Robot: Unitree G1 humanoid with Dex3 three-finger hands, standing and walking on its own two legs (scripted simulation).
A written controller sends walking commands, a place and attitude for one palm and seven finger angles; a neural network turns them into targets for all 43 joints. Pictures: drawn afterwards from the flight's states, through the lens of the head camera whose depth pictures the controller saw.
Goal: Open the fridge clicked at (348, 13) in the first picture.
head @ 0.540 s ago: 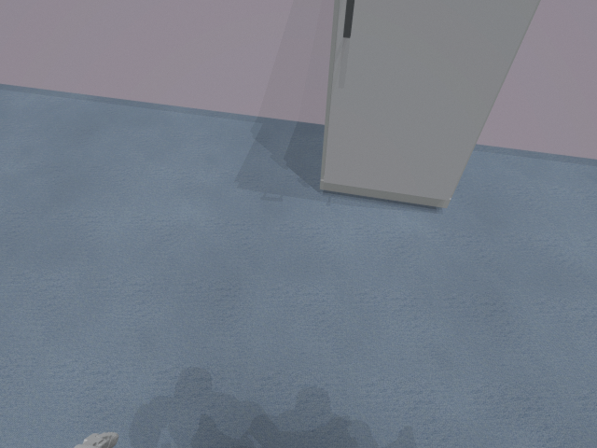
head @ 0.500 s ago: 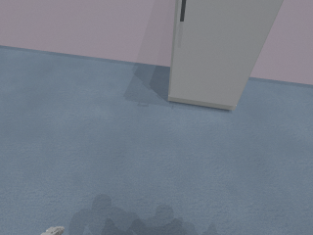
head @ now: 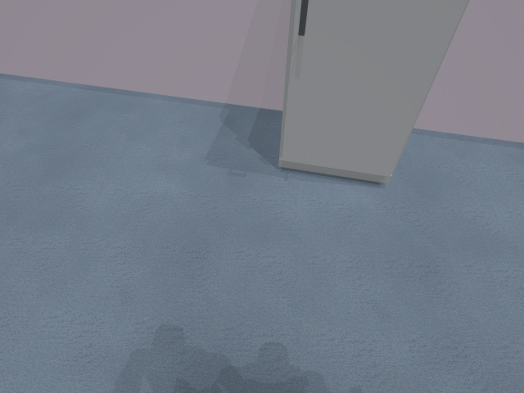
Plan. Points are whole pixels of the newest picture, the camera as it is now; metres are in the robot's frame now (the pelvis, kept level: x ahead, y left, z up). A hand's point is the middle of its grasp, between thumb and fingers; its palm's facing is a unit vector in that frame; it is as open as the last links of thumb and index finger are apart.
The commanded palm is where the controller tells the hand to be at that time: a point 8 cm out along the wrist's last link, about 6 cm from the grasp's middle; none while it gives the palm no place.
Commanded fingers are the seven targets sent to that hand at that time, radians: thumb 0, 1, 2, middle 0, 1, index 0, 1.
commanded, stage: stand and wait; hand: left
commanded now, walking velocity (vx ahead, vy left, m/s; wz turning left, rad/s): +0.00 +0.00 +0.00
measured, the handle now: out of the picture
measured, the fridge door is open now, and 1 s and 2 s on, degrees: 0 0 0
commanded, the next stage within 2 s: look at it before walking up in 0.28 s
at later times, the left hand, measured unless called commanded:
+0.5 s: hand out of the picture +0.07 +0.25 -0.15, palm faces -0.03 -0.94 -0.34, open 7.4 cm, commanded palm none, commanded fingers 0.00 0.90 0.90 -0.20 -0.30 -0.20 -0.30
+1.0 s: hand out of the picture +0.07 +0.25 -0.15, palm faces -0.03 -0.94 -0.34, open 7.4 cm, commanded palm none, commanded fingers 0.00 0.90 0.90 -0.20 -0.30 -0.20 -0.30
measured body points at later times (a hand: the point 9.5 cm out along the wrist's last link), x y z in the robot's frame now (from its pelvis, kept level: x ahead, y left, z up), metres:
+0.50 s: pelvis -0.01 +0.00 +0.00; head -0.01 +0.00 +0.45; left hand +0.07 +0.30 -0.13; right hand +0.07 -0.30 -0.13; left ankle +0.01 +0.13 -0.74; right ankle +0.01 -0.11 -0.74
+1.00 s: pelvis +0.00 +0.00 +0.00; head +0.01 +0.00 +0.45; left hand +0.07 +0.30 -0.13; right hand +0.08 -0.30 -0.13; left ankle +0.01 +0.13 -0.74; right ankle +0.01 -0.11 -0.74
